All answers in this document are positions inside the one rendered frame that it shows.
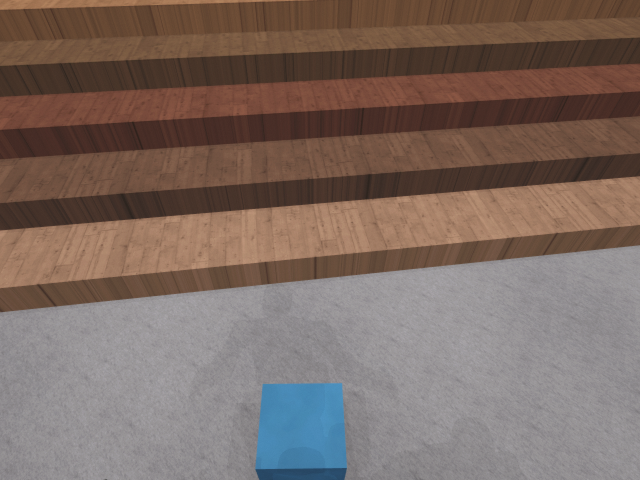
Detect carton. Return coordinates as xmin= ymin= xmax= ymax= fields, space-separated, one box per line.
xmin=255 ymin=383 xmax=347 ymax=480

